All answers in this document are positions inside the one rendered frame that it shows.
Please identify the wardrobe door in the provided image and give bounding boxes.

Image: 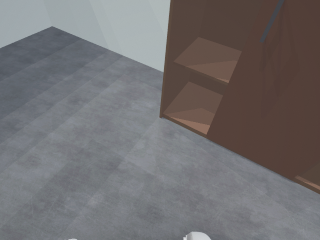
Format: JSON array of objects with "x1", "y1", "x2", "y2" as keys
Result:
[
  {"x1": 298, "y1": 160, "x2": 320, "y2": 186},
  {"x1": 206, "y1": 0, "x2": 320, "y2": 179}
]

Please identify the handle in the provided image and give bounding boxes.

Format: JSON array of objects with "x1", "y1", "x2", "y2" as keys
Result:
[{"x1": 259, "y1": 0, "x2": 284, "y2": 43}]

